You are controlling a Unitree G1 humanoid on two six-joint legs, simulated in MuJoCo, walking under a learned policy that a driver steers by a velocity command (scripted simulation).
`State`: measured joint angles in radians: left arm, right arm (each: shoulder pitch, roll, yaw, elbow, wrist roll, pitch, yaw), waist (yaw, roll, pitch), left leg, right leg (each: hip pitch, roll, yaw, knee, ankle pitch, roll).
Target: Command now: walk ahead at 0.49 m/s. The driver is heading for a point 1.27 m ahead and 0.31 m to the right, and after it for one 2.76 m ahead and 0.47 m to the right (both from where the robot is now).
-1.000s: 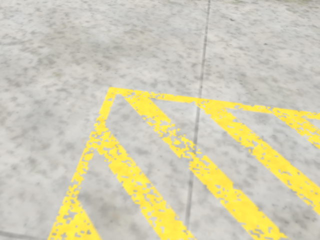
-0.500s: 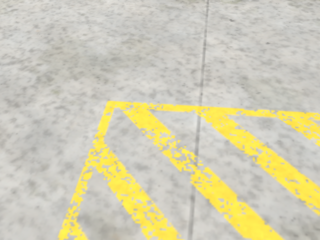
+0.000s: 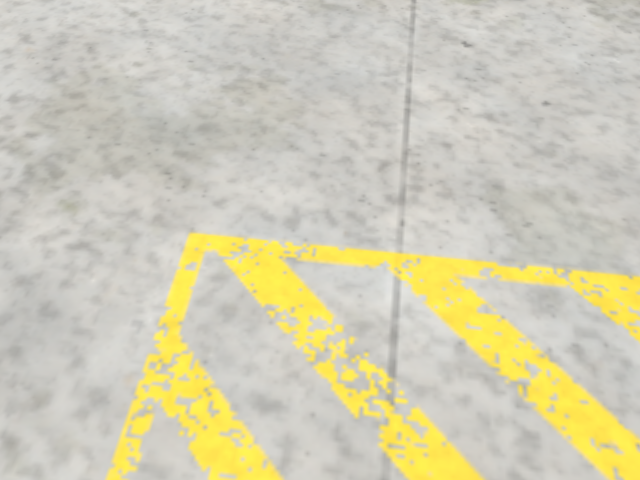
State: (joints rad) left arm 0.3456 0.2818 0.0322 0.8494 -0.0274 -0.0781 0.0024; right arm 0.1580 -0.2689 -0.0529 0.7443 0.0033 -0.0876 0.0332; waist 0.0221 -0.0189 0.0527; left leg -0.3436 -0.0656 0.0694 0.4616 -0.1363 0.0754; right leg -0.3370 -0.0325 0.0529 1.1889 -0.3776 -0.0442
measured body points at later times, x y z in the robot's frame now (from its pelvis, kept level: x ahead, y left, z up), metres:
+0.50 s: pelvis +0.28 -0.07 +0.00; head +0.32 -0.08 +0.45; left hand +0.45 +0.19 -0.09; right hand +0.32 -0.35 -0.14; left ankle +0.15 +0.07 -0.64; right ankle +0.36 -0.16 -0.73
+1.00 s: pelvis +0.46 -0.05 +0.00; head +0.48 -0.04 +0.45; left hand +0.53 +0.22 -0.14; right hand +0.61 -0.30 -0.11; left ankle +0.54 +0.06 -0.73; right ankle +0.41 -0.17 -0.73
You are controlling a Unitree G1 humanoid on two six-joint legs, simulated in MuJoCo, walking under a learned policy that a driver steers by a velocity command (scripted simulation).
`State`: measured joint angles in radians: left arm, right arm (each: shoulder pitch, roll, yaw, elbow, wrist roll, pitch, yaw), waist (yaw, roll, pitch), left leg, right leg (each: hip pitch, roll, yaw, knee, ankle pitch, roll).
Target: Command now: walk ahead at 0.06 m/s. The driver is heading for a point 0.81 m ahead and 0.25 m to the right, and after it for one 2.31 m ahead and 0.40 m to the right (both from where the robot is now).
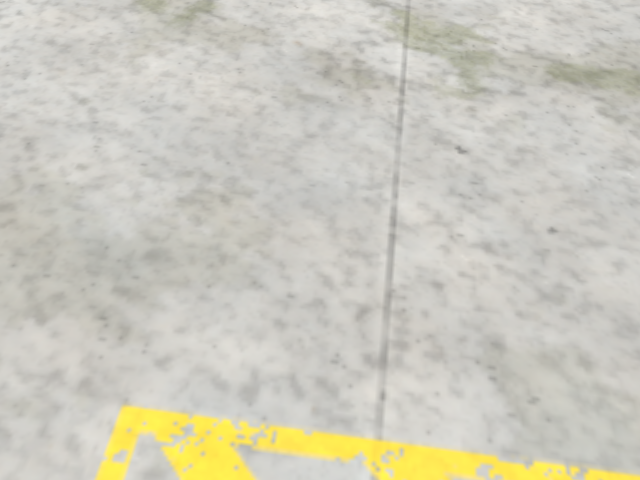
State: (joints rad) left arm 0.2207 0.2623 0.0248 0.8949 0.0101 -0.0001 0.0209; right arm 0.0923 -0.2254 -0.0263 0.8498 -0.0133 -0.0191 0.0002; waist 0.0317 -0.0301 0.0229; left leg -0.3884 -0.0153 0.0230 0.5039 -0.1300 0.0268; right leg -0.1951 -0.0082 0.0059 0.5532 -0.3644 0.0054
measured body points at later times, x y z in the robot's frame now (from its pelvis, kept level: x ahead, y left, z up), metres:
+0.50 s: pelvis +0.02 +0.00 +0.00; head +0.03 +0.00 +0.45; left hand +0.04 +0.25 -0.15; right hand +0.15 -0.26 -0.13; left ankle +0.08 +0.11 -0.73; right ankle -0.05 -0.12 -0.73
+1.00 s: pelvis +0.07 +0.02 +0.00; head +0.07 +0.03 +0.45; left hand +0.01 +0.27 -0.16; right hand +0.15 -0.25 -0.13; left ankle +0.09 +0.12 -0.73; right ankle -0.05 -0.12 -0.73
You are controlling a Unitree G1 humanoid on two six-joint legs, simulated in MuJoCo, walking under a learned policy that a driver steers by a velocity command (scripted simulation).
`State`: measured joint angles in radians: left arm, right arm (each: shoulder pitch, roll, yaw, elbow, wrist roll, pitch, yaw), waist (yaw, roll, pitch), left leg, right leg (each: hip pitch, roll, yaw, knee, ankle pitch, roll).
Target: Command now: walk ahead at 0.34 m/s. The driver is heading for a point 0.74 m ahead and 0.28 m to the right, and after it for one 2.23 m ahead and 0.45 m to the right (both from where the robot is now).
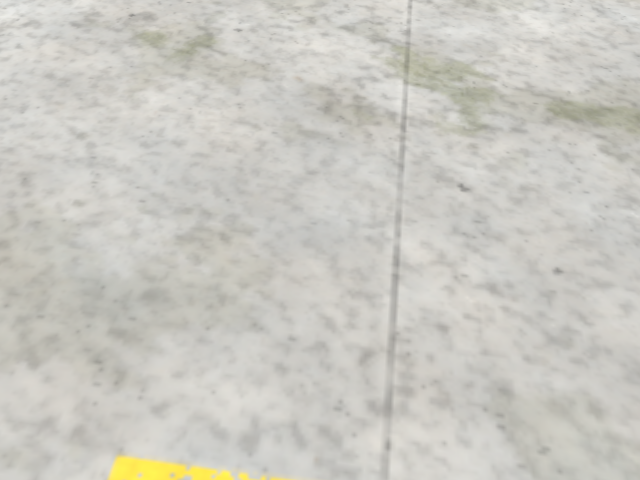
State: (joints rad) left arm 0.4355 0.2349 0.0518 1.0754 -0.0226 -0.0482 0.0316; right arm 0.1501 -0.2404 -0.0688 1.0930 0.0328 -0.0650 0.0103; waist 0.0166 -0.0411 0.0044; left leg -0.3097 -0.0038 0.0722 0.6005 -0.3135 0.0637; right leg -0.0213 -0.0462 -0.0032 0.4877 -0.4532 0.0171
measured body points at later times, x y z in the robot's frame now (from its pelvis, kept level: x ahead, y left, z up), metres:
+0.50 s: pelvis +0.22 -0.02 -0.01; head +0.25 -0.04 +0.44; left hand +0.47 +0.15 -0.11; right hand +0.11 -0.27 -0.16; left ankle +0.03 +0.10 -0.72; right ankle +0.36 -0.15 -0.71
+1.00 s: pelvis +0.51 -0.10 +0.01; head +0.53 -0.13 +0.45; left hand +0.66 +0.15 -0.11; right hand +0.61 -0.42 -0.08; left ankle +0.71 -0.05 -0.71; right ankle +0.36 -0.14 -0.73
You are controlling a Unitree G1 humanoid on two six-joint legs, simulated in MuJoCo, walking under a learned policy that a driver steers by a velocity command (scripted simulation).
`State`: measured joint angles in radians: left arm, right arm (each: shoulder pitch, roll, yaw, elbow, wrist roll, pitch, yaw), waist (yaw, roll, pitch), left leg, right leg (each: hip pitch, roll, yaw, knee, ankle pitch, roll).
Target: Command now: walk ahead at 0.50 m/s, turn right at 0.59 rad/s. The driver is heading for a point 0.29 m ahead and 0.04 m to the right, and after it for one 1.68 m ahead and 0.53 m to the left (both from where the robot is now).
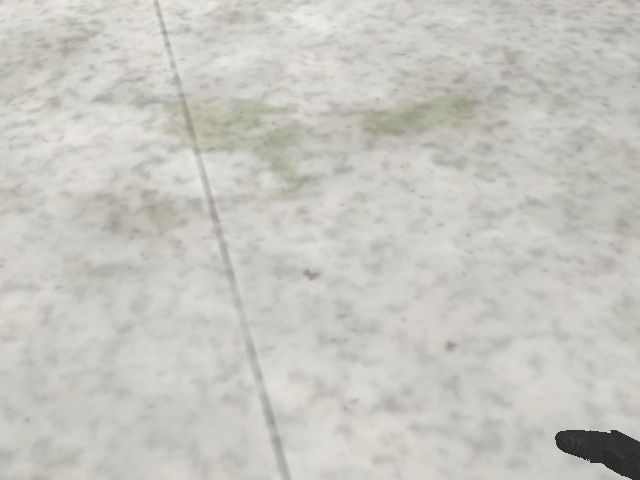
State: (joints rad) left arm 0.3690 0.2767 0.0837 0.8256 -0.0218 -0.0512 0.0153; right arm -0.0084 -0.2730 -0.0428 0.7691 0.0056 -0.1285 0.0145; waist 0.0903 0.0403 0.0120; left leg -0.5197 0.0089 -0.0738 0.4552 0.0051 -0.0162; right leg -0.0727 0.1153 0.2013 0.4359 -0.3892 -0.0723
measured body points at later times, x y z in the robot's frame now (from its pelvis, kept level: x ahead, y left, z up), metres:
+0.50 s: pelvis +0.26 -0.02 +0.00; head +0.29 -0.02 +0.45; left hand +0.53 +0.18 -0.06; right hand +0.21 -0.30 -0.13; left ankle +0.15 +0.13 -0.73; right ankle +0.36 -0.14 -0.74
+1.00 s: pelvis +0.51 +0.02 -0.01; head +0.54 +0.04 +0.43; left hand +0.44 +0.31 -0.14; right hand +0.79 -0.15 -0.09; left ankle +0.60 +0.15 -0.73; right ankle +0.37 -0.15 -0.73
